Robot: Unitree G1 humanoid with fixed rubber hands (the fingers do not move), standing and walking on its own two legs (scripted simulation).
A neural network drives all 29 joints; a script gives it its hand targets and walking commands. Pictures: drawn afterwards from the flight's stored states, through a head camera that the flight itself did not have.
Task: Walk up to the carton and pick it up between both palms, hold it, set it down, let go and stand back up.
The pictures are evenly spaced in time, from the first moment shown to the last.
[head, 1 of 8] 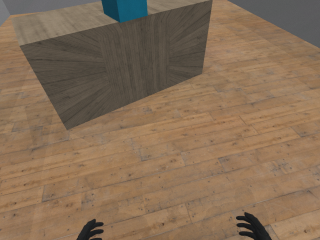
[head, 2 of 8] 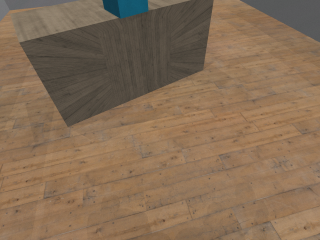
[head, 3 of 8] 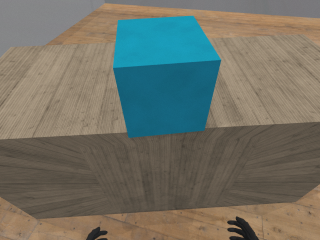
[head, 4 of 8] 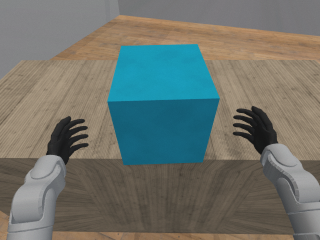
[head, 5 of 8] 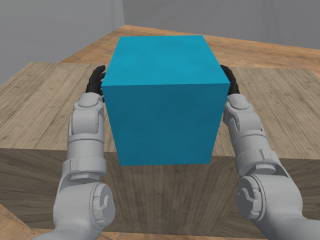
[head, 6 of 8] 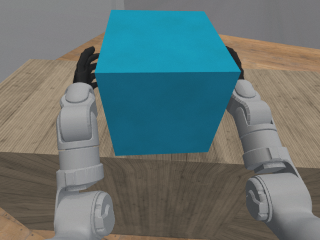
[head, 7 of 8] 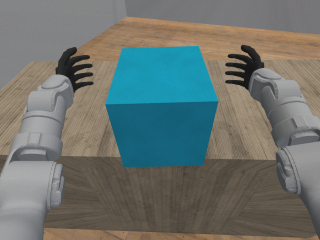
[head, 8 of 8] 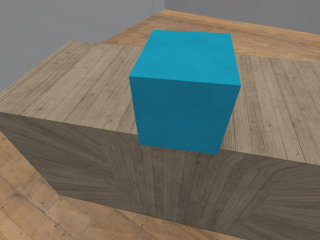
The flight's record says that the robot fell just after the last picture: no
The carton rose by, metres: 0.21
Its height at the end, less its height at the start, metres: +0.00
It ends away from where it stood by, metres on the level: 0.02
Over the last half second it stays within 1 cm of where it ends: yes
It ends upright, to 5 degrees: yes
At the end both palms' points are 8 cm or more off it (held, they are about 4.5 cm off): yes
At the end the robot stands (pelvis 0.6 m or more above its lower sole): yes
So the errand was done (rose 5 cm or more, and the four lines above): yes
